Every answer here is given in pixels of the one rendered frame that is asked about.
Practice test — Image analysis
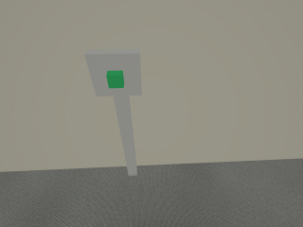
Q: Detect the panel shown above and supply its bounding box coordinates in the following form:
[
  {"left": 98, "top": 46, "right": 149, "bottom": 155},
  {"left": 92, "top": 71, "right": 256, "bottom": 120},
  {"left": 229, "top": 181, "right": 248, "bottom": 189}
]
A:
[{"left": 84, "top": 49, "right": 142, "bottom": 176}]

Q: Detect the button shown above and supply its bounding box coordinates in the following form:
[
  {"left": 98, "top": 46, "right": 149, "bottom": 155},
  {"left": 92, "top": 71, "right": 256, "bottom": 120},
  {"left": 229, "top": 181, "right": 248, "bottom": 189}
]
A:
[{"left": 106, "top": 70, "right": 124, "bottom": 89}]

